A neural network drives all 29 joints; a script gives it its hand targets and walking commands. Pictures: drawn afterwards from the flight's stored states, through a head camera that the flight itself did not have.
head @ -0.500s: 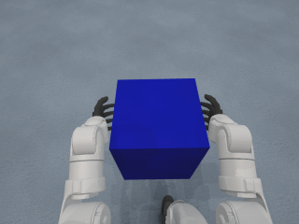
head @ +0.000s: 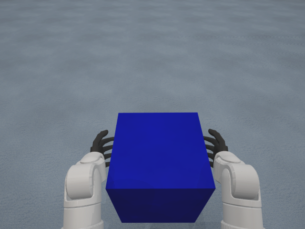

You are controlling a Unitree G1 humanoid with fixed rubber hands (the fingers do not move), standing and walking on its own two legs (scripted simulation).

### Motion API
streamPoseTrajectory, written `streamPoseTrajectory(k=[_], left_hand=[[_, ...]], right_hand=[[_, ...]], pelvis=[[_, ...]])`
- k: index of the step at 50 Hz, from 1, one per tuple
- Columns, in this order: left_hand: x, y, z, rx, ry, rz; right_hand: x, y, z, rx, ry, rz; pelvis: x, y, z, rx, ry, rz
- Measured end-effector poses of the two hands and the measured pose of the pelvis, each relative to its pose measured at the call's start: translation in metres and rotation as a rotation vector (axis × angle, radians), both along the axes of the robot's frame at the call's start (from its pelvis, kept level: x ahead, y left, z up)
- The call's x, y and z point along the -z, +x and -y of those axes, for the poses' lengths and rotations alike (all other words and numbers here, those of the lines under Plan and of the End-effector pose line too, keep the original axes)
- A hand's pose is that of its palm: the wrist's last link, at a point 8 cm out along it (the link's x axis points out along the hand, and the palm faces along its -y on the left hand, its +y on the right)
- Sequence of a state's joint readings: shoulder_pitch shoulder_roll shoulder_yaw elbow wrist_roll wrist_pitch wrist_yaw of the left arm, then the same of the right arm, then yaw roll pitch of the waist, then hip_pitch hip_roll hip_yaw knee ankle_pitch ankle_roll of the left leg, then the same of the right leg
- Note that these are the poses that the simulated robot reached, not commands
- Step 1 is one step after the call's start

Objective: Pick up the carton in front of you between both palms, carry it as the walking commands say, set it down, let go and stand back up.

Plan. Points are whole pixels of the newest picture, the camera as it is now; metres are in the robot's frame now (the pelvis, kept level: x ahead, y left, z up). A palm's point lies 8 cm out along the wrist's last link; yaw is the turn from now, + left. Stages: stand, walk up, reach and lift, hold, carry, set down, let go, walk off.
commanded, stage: carry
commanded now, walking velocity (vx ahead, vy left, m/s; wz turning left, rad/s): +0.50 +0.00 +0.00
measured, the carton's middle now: (158, 169) +0.28 +0.00 +0.02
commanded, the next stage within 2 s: none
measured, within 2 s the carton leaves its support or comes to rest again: neither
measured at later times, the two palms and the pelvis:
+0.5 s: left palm (123, 89) +0.56 +0.13 +0.09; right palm (203, 90) +0.57 -0.17 +0.08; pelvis +0.31 -0.03 +0.00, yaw +2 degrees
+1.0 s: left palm (123, 54) +0.85 +0.16 +0.09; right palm (185, 52) +0.85 -0.14 +0.10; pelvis +0.58 +0.01 +0.01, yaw +0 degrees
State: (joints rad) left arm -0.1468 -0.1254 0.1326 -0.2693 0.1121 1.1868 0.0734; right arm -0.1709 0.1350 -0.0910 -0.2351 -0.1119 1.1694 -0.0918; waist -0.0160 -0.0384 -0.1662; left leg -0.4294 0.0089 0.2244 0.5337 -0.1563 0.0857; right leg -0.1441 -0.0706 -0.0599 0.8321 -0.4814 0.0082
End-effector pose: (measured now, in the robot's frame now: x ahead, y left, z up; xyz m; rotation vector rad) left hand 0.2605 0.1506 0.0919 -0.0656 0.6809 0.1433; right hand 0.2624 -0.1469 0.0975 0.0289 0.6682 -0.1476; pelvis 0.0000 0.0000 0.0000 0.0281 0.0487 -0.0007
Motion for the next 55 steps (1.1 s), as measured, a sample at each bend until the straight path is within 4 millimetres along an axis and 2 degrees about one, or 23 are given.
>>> streamPoseTrajectory(k=[5,10,17,20,24,28,32,39,42,45,47,50,55], left_hand=[[-0.005,0.046,-0.001,0.045,0.004,-0.074],[-0.017,0.100,-0.003,0.051,0.007,-0.067],[-0.020,0.184,0.000,0.015,0.008,-0.021],[-0.015,0.228,0.009,0.002,0.016,-0.011],[0.000,0.291,0.023,-0.011,0.042,-0.020],[0.011,0.330,0.028,-0.036,0.045,-0.109],[0.004,0.367,0.025,-0.060,0.049,-0.122],[-0.021,0.458,0.018,-0.046,0.046,-0.028],[-0.025,0.502,0.010,-0.028,0.035,0.013],[-0.018,0.547,-0.001,-0.013,0.015,0.045],[-0.009,0.569,-0.007,-0.015,-0.010,0.018],[0.002,0.591,-0.009,-0.016,-0.027,-0.049],[0.001,0.618,-0.006,-0.004,-0.014,-0.068]], right_hand=[[-0.003,0.032,-0.001,0.049,0.008,-0.075],[-0.016,0.085,-0.003,0.054,0.008,-0.067],[-0.021,0.181,0.001,0.016,0.004,-0.022],[-0.012,0.228,0.009,0.004,0.012,-0.012],[0.010,0.295,0.024,-0.008,0.038,-0.020],[0.021,0.343,0.028,-0.027,0.047,-0.109],[0.015,0.387,0.025,-0.059,0.040,-0.122],[-0.010,0.472,0.019,-0.043,0.036,-0.027],[-0.017,0.510,0.011,-0.022,0.030,0.014],[-0.015,0.549,0.000,-0.003,0.014,0.045],[-0.011,0.571,-0.006,-0.004,-0.010,0.018],[-0.004,0.592,-0.009,0.005,-0.016,-0.048],[-0.002,0.617,-0.005,0.016,-0.005,-0.068]], pelvis=[[-0.016,0.046,-0.012,0.018,-0.027,-0.005],[-0.027,0.099,-0.015,0.015,-0.045,-0.015],[-0.021,0.189,-0.002,0.006,-0.039,-0.010],[-0.011,0.234,0.008,-0.001,-0.031,-0.005],[0.006,0.294,0.025,-0.028,-0.051,0.004],[-0.007,0.336,0.036,-0.051,-0.033,-0.010],[-0.021,0.379,0.039,-0.049,-0.016,-0.019],[-0.026,0.465,0.027,-0.036,-0.008,-0.019],[-0.020,0.505,0.015,-0.031,-0.019,-0.007],[-0.004,0.546,0.002,-0.016,-0.032,0.010],[-0.002,0.563,-0.002,-0.009,-0.012,0.007],[-0.008,0.581,-0.006,0.005,-0.020,-0.003],[-0.014,0.610,-0.007,0.005,-0.022,-0.002]])
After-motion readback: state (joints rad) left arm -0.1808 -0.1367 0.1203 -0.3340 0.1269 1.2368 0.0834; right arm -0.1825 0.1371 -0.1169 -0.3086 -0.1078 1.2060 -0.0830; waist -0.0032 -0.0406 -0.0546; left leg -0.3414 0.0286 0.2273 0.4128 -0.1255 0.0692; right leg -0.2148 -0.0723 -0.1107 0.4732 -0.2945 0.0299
